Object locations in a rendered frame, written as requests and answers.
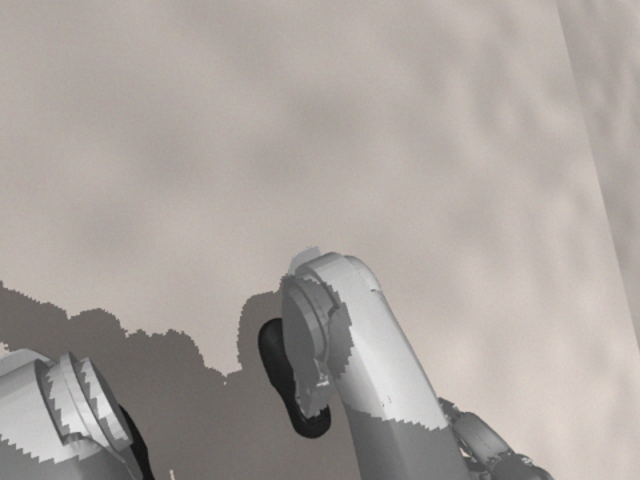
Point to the right robot foot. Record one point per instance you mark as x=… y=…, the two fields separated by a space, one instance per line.
x=281 y=376

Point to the right robot hand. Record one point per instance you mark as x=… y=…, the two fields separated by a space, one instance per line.
x=477 y=439

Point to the right robot arm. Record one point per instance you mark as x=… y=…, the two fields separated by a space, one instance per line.
x=518 y=467

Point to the left robot foot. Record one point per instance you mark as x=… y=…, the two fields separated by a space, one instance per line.
x=138 y=448

